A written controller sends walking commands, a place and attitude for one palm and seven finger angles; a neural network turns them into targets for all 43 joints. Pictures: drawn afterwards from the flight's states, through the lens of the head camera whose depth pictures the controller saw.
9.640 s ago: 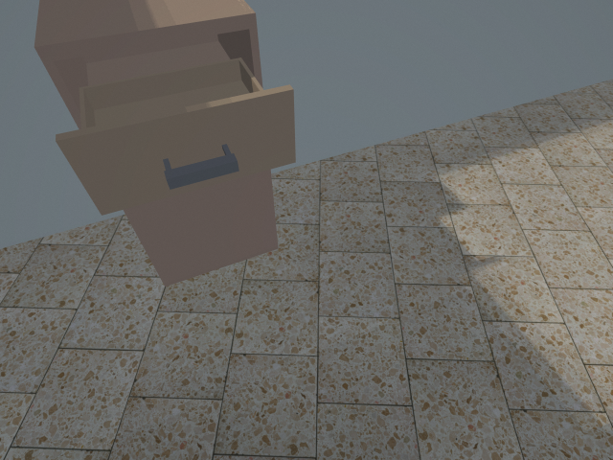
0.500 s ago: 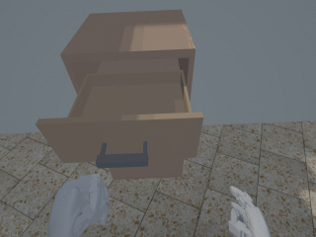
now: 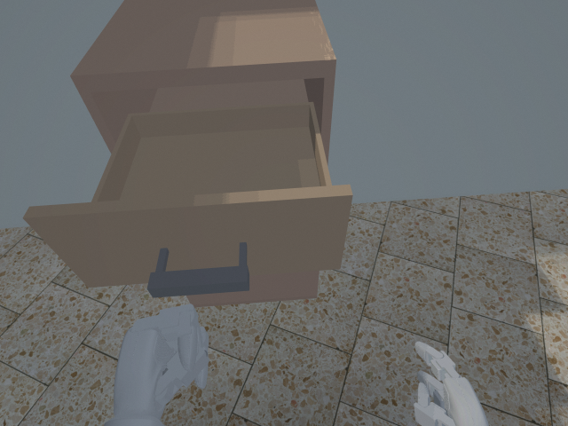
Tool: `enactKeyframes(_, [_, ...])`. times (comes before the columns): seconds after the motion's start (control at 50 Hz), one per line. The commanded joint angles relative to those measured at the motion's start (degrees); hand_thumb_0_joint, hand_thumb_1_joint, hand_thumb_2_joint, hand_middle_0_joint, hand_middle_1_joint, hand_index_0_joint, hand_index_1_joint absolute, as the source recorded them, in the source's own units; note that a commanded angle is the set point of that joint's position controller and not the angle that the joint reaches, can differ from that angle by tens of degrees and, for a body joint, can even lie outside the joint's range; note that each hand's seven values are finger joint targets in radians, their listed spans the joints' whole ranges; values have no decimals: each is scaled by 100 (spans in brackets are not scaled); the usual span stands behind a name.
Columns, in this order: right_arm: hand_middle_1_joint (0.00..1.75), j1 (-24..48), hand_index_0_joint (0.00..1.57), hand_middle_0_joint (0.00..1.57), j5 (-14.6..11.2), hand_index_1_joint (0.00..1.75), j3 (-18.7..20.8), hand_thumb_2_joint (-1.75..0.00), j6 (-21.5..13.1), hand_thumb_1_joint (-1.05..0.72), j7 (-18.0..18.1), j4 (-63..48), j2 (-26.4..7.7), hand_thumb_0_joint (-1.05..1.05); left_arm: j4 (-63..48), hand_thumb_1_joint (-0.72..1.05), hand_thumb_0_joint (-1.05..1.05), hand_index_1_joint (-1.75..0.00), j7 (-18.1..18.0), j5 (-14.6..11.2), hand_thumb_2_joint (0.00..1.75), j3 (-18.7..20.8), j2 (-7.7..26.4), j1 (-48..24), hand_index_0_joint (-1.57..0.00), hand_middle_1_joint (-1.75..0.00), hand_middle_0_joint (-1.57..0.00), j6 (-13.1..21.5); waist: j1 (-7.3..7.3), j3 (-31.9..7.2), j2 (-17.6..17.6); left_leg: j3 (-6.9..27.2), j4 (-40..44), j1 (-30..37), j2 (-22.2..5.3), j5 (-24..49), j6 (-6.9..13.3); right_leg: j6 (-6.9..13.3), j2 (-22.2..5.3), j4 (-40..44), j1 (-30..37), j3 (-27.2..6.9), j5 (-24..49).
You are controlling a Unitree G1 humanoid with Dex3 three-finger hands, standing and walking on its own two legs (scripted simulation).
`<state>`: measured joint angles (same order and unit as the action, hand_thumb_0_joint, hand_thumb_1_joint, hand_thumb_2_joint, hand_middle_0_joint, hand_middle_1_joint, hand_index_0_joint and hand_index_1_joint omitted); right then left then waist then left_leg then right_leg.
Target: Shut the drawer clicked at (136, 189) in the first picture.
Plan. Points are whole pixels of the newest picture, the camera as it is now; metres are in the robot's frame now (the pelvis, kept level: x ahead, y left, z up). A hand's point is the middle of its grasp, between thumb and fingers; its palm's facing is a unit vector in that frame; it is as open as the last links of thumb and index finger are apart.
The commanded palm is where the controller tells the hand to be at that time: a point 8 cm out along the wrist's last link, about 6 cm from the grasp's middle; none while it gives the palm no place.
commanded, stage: bring the fist close to the handle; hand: left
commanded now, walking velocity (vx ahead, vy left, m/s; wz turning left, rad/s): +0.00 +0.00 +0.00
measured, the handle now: (201, 267) +0.32 +0.13 +0.06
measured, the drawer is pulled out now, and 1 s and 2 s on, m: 0.30 0.30 0.20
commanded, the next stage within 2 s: push the drawer shut in 0.70 s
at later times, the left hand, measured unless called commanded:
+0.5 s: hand (219, 336) +0.23 +0.09 +0.06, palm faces +0.06 -1.00 +0.01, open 3.3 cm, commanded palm +0.19 +0.14 +0.07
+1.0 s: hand (225, 327) +0.24 +0.09 +0.06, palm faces +0.04 -1.00 -0.01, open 3.3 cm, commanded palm +0.22 +0.14 +0.07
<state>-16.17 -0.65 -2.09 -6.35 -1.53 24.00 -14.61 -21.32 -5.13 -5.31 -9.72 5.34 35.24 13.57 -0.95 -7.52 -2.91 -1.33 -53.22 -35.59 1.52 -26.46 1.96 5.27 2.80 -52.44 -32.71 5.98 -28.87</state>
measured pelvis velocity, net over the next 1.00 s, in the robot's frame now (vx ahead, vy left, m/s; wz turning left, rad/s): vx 0.00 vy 0.01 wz -0.01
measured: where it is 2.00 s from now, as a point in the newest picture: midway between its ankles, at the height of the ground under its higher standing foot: outside the picture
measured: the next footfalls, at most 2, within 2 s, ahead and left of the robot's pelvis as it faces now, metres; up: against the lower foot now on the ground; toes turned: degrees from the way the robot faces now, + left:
none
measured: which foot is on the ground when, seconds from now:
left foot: down 0.00-1.00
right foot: down 0.00-1.00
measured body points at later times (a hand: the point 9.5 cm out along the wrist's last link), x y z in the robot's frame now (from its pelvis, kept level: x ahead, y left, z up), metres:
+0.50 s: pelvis +0.00 +0.01 -0.01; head +0.04 -0.01 +0.44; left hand +0.22 +0.15 +0.07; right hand +0.17 -0.22 -0.09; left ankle +0.00 +0.10 -0.69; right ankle -0.02 -0.06 -0.69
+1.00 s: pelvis +0.00 +0.01 -0.01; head +0.04 +0.00 +0.44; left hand +0.23 +0.14 +0.07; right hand +0.17 -0.21 -0.09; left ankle +0.00 +0.10 -0.69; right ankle -0.02 -0.06 -0.69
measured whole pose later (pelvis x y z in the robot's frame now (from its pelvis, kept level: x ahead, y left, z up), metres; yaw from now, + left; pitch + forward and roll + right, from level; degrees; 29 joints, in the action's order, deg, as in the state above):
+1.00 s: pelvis +0.00 +0.01 -0.01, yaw +0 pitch +12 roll +0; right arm -13.7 0.2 -2.8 -0.6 -2.1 24.5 -13.2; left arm -8.4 -13.0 -0.2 -14.0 3.5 20.9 16.4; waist -1.3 -8.1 -2.6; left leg -2.2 -57.3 -41.2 1.9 -27.8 3.1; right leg 4.3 2.2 -56.5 -38.4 5.4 -30.1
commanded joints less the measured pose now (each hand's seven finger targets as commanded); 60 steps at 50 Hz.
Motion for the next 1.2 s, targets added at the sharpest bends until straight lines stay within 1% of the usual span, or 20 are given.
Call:
enactKeyframes(0.0, [30, 539, 20, 20, -13, 30, 251, -90, -308, -90, 14, -978, -521, 0, -1047, 90, 0, -160, -112, 90, 90, -33, 33, -297, -140, -160, -140, 559, -64, -545, 604, 336, 389, 198, -74, 1212, 62, -553, -356, 893, 241, -843, 2041])
enactKeyframes(0.06, [30, 540, 20, 20, -1, 30, 246, -90, -226, -90, 3, -957, -518, 0, -863, 90, 0, -160, -170, 175, 90, -71, 25, -611, -140, -160, -140, 592, -107, -641, 663, 326, 327, 110, -65, 1187, 59, -568, -374, 845, 225, -897, 2043])
enactKeyframes(0.08, [30, 522, 20, 20, 2, 30, 262, -90, -203, -90, 13, -945, -519, 0, -748, 90, 0, -160, -201, 162, 90, 113, 142, -566, -140, -160, -140, 601, -54, -686, 751, 325, 307, 30, -70, 1159, 45, -570, -378, 840, 272, -935, 2034])
enactKeyframes(0.18, [30, 556, 20, 20, 7, 30, 254, -90, -125, -90, -14, -909, -481, 0, -529, 90, 0, -160, -305, 222, 90, -150, -131, -994, -140, -160, -140, 690, -119, -741, 532, 324, 257, 67, -90, 1232, 36, -517, -329, 686, 65, -817, 2040])
enactKeyframes(0.24, [30, 538, 20, 20, 40, 30, 260, -90, -76, -90, -14, -844, -500, 0, -272, 90, 0, -160, -405, 253, 90, -3, -11, -1101, -140, -160, -140, 754, -98, -820, 654, 342, 187, -87, -86, 1217, 26, -532, -342, 639, 79, -877, 2060])
enactKeyframes(0.28, [30, 571, 20, 20, 46, 30, 258, -90, -47, -90, -30, -845, -469, 0, -206, 90, 0, -160, -420, 311, 90, -159, -151, -1279, -140, -160, -140, 819, -107, -940, 567, 333, 142, -119, -81, 1233, 19, -516, -346, 535, 37, -872, 2104])
enactKeyframes(0.36, [30, 538, 20, 20, 33, 30, 264, -90, 44, -90, -38, -890, -453, 0, -326, 90, 0, -160, -526, 330, 90, -48, -38, -1173, -140, -160, -140, 819, -28, -1138, 501, 299, 203, 29, -87, 1380, 23, -505, -324, 540, 205, -845, 2258])
enactKeyframes(0.46, [30, 556, 20, 20, 22, 30, 240, -90, 108, -90, -23, -897, -458, 0, -238, 90, 0, -160, -568, 333, 90, -218, -162, -1235, -140, -160, -140, 755, -115, -908, 651, 332, 242, 28, -106, 1327, 35, -504, -298, 588, 91, -777, 2171])
enactKeyframes(0.52, [30, 570, 20, 20, 12, 30, 245, -90, 104, -90, -25, -903, -460, 0, -238, 90, 0, -160, -551, 350, 90, -302, -212, -1213, -140, -160, -140, 767, -104, -868, 533, 351, 290, 90, -117, 1309, 21, -453, -267, 556, 3, -698, 1990])
enactKeyframes(0.56, [30, 539, 20, 20, 25, 30, 254, -90, 105, -90, -40, -939, -439, 0, -325, 90, 0, -160, -582, 381, 90, -415, -305, -1069, -140, -160, -140, 771, -82, -1039, 537, 350, 286, 176, -116, 1449, 33, -455, -266, 515, 63, -668, 2132])
enactKeyframes(0.64, [30, 553, 20, 20, 38, 30, 243, -90, 147, -90, -41, -935, -452, 0, -324, 90, 0, -160, -665, 472, 90, -282, -101, -1112, -140, -160, -140, 785, -75, -900, 503, 359, 302, 97, -113, 1346, 26, -414, -243, 507, -8, -664, 1942])
enactKeyframes(0.7, [30, 612, 20, 20, 41, 30, 232, -90, 163, -90, -50, -965, -410, 0, -392, 90, 0, -160, -713, 521, 90, -466, -263, -1291, -140, -160, -140, 814, -100, -910, 410, 369, 285, 138, -115, 1295, 21, -391, -232, 455, -128, -617, 1785])
enactKeyframes(0.74, [30, 580, 20, 20, 51, 30, 238, -90, 169, -90, -40, -937, -424, 0, -345, 90, 0, -160, -771, 530, 90, -389, -200, -1320, -140, -160, -140, 827, -104, -929, 574, 394, 286, 143, -129, 1339, 28, -393, -219, 473, -97, -620, 1813])
enactKeyframes(0.78, [30, 600, 20, 20, 39, 30, 237, -90, 171, -90, -60, -972, -402, 0, -399, 90, 0, -160, -777, 537, 90, -559, -355, -1261, -140, -160, -140, 830, -93, -1010, 409, 384, 297, 239, -126, 1396, 16, -380, -219, 437, -119, -586, 1847])
enactKeyframes(0.92, [30, 646, 20, 20, 42, 30, 196, -90, 261, -90, -6, -856, -432, 0, 17, 90, 0, -160, -823, 564, 90, -374, -203, -2009, -140, -160, -140, 680, -159, -831, 540, 392, 315, 105, -114, 1125, 27, -399, -248, 564, -177, -638, 1582])
enactKeyframes(0.96, [30, 646, 20, 20, 39, 30, 200, -90, 292, -90, 18, -802, -442, 0, 158, 90, 0, -160, -838, 523, 90, -171, -82, -2183, -140, -160, -140, 620, -130, -941, 527, 357, 329, 147, -113, 1167, 28, -409, -263, 623, -65, -689, 1646])
enactKeyframes(1.04, [30, 602, 20, 20, 23, 30, 205, -90, 304, -90, 16, -751, -469, 0, 250, 90, 0, -160, -821, 425, 90, -218, -183, -2497, -140, -160, -140, 536, -136, -1077, 429, 377, 387, 317, -126, 1432, 16, -394, -255, 606, 52, -619, 1915])
enactKeyframes(1.08, [30, 618, 20, 20, 19, 30, 191, -90, 306, -90, 19, -704, -459, 0, 271, 90, 0, -160, -837, 400, 90, -346, -288, -2870, -140, -160, -140, 544, -235, -958, 451, 397, 381, 317, -130, 1305, 20, -413, -266, 645, -83, -606, 1792])
enactKeyframes(1.16, [30, 651, 20, 20, 40, 30, 201, -90, 305, -90, 62, -552, -496, 0, 551, 90, 0, -160, -906, 401, 90, -106, -86, -3386, -140, -160, -140, 626, -279, -967, 595, 392, 361, 256, -128, 1123, 36, -428, -277, 713, -132, -660, 1537])
enactKeyframes(1.18, [30, 676, 20, 20, 33, 30, 204, -90, 301, -90, 63, -523, -492, 0, 525, 90, 0, -160, -917, 408, 90, -126, -93, -3554, -140, -160, -140, 659, -279, -1044, 436, 391, 358, 326, -129, 1160, 34, -416, -280, 686, -164, -651, 1556])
